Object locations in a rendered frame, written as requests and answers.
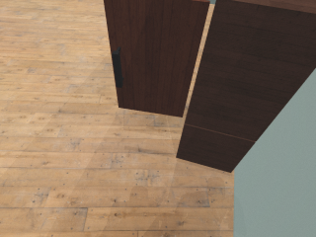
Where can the handle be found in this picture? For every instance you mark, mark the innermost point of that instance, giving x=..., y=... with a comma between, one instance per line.
x=117, y=67

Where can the cupboard door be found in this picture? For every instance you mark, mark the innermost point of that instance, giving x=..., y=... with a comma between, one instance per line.
x=159, y=42

